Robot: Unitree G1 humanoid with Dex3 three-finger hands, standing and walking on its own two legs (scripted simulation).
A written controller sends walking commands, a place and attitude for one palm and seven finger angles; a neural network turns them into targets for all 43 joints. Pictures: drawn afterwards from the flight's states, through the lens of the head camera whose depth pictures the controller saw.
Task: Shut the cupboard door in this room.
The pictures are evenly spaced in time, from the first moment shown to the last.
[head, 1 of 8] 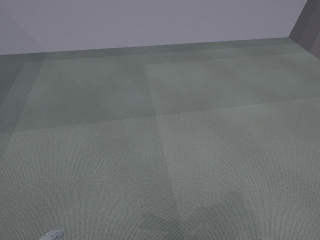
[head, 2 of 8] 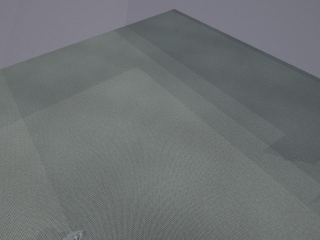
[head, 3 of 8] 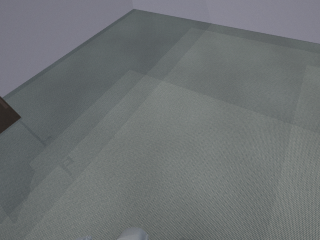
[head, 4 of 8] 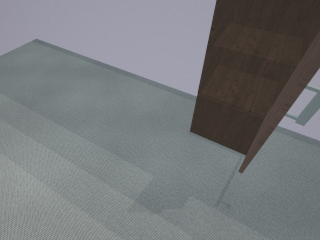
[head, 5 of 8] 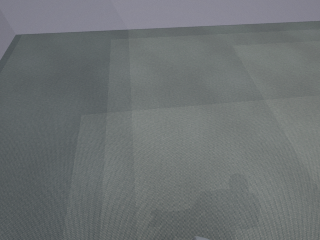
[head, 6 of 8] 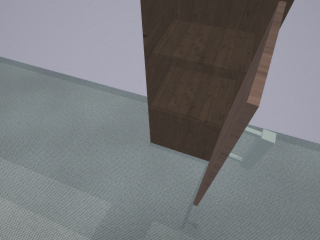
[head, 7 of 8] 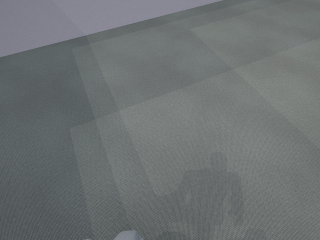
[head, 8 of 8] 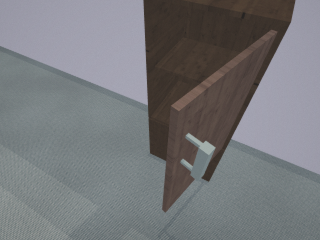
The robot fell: no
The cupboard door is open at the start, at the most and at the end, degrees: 83 83 74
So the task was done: no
